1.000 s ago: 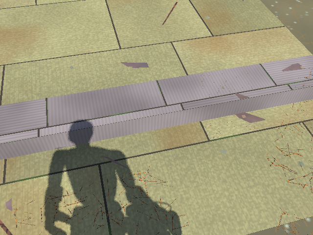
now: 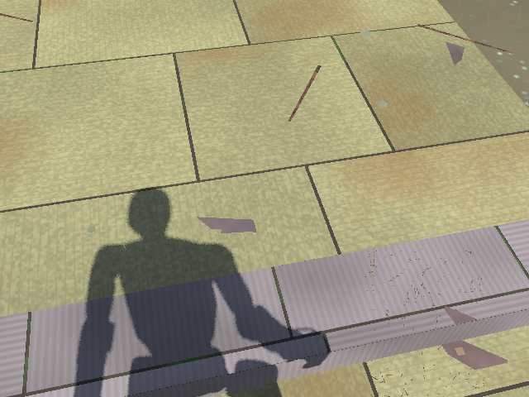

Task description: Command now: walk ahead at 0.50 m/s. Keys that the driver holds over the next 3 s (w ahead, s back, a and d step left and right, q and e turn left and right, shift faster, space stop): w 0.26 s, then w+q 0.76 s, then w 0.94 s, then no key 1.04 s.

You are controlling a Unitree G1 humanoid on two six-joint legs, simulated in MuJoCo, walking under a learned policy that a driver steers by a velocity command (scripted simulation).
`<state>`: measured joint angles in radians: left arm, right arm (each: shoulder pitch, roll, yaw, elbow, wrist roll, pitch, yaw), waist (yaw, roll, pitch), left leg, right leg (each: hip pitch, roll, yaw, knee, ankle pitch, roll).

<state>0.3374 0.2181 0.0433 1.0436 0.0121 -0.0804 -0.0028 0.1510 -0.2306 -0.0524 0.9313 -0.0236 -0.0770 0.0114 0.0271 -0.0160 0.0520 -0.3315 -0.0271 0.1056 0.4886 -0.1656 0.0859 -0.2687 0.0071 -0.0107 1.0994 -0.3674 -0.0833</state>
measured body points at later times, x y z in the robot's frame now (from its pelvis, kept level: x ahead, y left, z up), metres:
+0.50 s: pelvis +0.25 -0.03 +0.00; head +0.27 -0.04 +0.45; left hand +0.37 +0.21 -0.13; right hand +0.24 -0.27 -0.16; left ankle +0.10 +0.07 -0.64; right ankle +0.32 -0.11 -0.73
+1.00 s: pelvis +0.51 +0.07 +0.02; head +0.54 +0.06 +0.47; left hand +0.38 +0.27 -0.12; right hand +0.79 -0.03 -0.07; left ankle +0.59 +0.14 -0.62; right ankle +0.35 -0.11 -0.65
